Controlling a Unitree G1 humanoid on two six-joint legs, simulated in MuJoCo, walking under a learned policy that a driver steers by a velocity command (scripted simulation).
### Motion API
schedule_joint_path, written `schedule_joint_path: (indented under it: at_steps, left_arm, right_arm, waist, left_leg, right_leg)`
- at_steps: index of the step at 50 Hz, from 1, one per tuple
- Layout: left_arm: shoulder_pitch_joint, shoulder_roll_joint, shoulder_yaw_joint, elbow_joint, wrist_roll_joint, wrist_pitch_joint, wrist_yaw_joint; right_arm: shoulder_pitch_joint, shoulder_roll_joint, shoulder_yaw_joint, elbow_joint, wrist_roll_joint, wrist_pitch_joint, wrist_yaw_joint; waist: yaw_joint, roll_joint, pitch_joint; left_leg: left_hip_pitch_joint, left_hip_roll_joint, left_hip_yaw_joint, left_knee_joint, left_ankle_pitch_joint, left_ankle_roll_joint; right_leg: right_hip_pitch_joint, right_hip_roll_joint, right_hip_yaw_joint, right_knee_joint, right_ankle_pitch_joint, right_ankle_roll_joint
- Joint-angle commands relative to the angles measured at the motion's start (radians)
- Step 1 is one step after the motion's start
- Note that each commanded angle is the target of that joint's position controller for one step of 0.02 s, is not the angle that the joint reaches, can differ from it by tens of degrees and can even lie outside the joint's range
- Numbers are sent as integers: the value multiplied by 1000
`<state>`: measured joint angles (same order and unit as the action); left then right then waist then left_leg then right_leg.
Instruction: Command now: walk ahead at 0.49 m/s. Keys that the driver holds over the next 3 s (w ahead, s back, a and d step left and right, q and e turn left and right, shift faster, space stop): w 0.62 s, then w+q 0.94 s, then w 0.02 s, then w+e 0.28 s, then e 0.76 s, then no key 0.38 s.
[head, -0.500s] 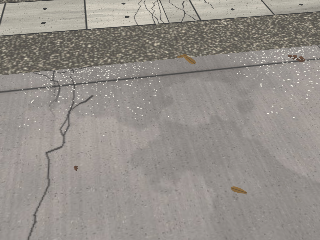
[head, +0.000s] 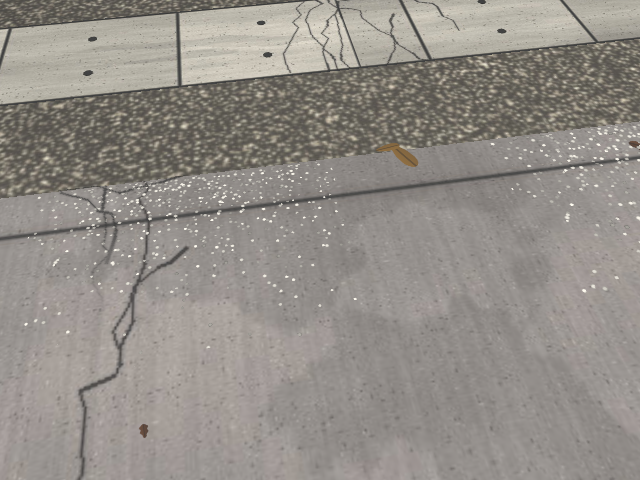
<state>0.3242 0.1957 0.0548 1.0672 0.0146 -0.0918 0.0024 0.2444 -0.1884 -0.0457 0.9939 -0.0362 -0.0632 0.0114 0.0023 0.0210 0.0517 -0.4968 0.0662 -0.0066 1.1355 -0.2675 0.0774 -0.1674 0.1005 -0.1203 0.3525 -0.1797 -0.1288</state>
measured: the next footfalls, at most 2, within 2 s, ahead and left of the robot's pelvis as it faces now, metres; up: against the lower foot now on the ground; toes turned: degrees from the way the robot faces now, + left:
left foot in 0.34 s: +0.37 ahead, +0.11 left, +0.00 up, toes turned +4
right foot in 0.88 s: +0.68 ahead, -0.07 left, +0.00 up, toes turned +2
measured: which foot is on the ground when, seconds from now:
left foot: up 0.00-0.32, down 0.34-0.88, up 0.90-1.00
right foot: down 0.00-0.36, up 0.38-0.86, down 0.88-1.00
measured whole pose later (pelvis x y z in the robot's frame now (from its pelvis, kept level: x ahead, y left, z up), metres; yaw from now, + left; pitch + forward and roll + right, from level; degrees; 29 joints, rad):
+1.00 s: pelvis +0.57 +0.01 -0.01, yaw +9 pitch +1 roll +0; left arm 0.11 0.20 0.05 0.87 0.04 -0.09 0.00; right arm 0.38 -0.22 -0.07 1.00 -0.01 -0.06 0.00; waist -0.05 0.02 0.05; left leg -0.30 -0.02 -0.01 1.11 -0.38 0.10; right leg -0.34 0.00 -0.12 0.50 -0.18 -0.06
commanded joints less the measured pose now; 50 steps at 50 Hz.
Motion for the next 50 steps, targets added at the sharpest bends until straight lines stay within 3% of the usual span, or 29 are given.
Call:
schedule_joint_path:
  at_steps: [1,4,7,12,14,16,17,18,19,20,21,22,24,25,28,33,39,41,43,44,45,46,47,48,49,50]
  left_arm:
    - [62,80,3,-24,-2,-24,4]
    - [118,75,-5,-20,-4,-21,2]
    - [180,74,-11,-9,-5,-22,4]
    - [244,87,-12,17,9,-16,17]
    - [213,103,-8,15,13,-16,23]
    - [185,123,-2,14,14,-12,24]
    - [165,119,-4,5,5,-11,22]
    - [188,57,-21,-33,-21,-12,13]
    - [271,41,-12,-28,-41,-11,4]
    - [178,105,5,-42,-14,-4,8]
    - [91,91,4,-69,-6,-8,3]
    - [62,67,3,-73,-4,-8,1]
    - [83,32,2,-69,22,18,-10]
    - [87,23,2,-70,25,28,-15]
    - [-2,29,4,-107,27,47,-26]
    - [-246,36,-4,-195,15,47,-31]
    - [-398,52,-10,-262,4,33,-27]
    - [-378,73,-5,-273,1,20,-24]
    - [-210,106,12,-230,2,3,-12]
    - [-46,143,28,-184,16,-10,0]
    - [121,236,50,-175,43,-18,15]
    - [97,306,66,-186,46,-4,6]
    - [5,207,50,-207,26,12,3]
    - [-78,126,27,-220,17,10,2]
    - [-109,97,19,-216,18,4,0]
    - [-104,81,14,-207,15,-3,5]
  right_arm:
    - [52,-29,-7,-30,-6,24,11]
    - [-102,-39,-5,-85,5,25,17]
    - [-213,-24,5,-121,15,21,20]
    - [-318,-41,6,-164,17,10,16]
    - [-274,-57,-2,-161,17,1,10]
    - [-70,-92,-23,-97,14,-11,-5]
    - [103,-125,-40,-44,0,-21,-14]
    - [261,-223,-67,-20,-27,-25,-24]
    - [253,-249,-78,-15,-7,-9,-11]
    - [133,-205,-67,-32,18,-2,-3]
    - [46,-140,-49,-46,24,-7,0]
    - [10,-91,-35,-43,18,-15,1]
    - [32,-43,-16,-10,19,-30,-9]
    - [64,-48,-15,3,20,-38,-11]
    - [125,-95,-20,24,23,-50,-13]
    - [218,-85,-8,38,26,-45,-11]
    - [298,-118,-14,52,16,-35,-24]
    - [272,-135,-21,44,11,-31,-29]
    - [223,-156,-30,30,13,-29,-27]
    - [205,-146,-29,18,21,-29,-22]
    - [209,-95,-17,-27,31,-31,-20]
    - [334,-7,-6,-44,70,-22,-23]
    - [278,-106,-28,-27,40,-6,-28]
    - [200,-107,-34,-41,31,-4,-19]
    - [166,-79,-31,-51,28,-2,-12]
    - [150,-74,-36,-54,14,8,-4]
  waist:
    - [-37,-52,40]
    - [-1,-57,63]
    - [35,-74,59]
    - [59,-89,63]
    - [21,-98,40]
    - [-67,-102,-64]
    - [-141,-82,-151]
    - [-168,49,-289]
    - [-117,208,-385]
    - [-77,49,-243]
    - [-59,8,-116]
    - [-25,-23,-40]
    - [23,7,-13]
    - [30,16,-15]
    - [34,25,12]
    - [-21,32,55]
    - [-65,53,49]
    - [-39,61,38]
    - [40,57,-38]
    - [107,13,-137]
    - [151,-104,-298]
    - [76,-322,-390]
    - [50,-141,-282]
    - [32,-67,-138]
    - [14,-54,-74]
    - [0,-80,-46]
  left_leg:
    - [-92,46,10,-74,83,-27]
    - [-156,46,45,-239,196,-47]
    - [-131,15,83,-403,274,-50]
    - [-141,-24,104,-539,233,-10]
    - [-51,-59,115,-581,152,25]
    - [184,-119,133,-642,113,66]
    - [425,-75,88,-683,158,97]
    - [718,189,-228,-695,60,172]
    - [852,373,-675,-835,49,298]
    - [729,318,-570,-864,-26,259]
    - [578,284,-436,-900,-4,229]
    - [460,236,-337,-939,76,188]
    - [347,165,-206,-967,185,136]
    - [336,154,-181,-972,242,134]
    - [338,133,-115,-1003,309,137]
    - [384,93,-69,-1017,420,119]
    - [545,125,-124,-930,535,135]
    - [567,139,-143,-876,604,123]
    - [529,108,-126,-700,754,90]
    - [431,53,-88,-502,675,69]
    - [247,-22,-40,-202,314,53]
    - [-62,-161,6,68,-291,27]
    - [-125,-78,-57,145,-217,39]
    - [-131,-40,-60,119,-118,36]
    - [-104,-10,-56,82,-62,30]
    - [-80,10,-52,53,-40,22]
  right_leg:
    - [-19,-286,253,-243,156,-99]
    - [28,-258,203,-251,260,-74]
    - [88,-246,164,-234,379,-47]
    - [274,-296,158,-168,535,-61]
    - [308,-310,140,-84,737,-52]
    - [304,-295,117,147,920,-30]
    - [178,-264,92,349,782,-13]
    - [-97,-182,43,684,371,17]
    - [-360,-6,84,995,-329,40]
    - [-452,-86,176,1028,-254,24]
    - [-466,-122,175,983,-173,25]
    - [-431,-157,170,914,-127,26]
    - [-343,-185,164,825,-97,44]
    - [-331,-183,153,806,-90,53]
    - [-409,-201,121,729,-24,79]
    - [-475,-201,71,458,138,114]
    - [-464,-152,68,263,143,108]
    - [-398,-137,77,214,78,89]
    - [-155,-87,62,132,30,61]
    - [80,-122,90,94,69,34]
    - [331,-380,353,81,-36,-8]
    - [501,-591,768,-51,-93,-118]
    - [376,-538,736,-83,-223,-95]
    - [225,-489,567,-107,-208,-64]
    - [123,-444,440,-140,-104,-40]
    - [65,-409,349,-157,-32,-19]
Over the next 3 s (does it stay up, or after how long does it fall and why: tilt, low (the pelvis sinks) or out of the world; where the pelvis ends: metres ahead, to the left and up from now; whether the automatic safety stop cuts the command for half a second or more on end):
stays up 1.15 0.30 0.00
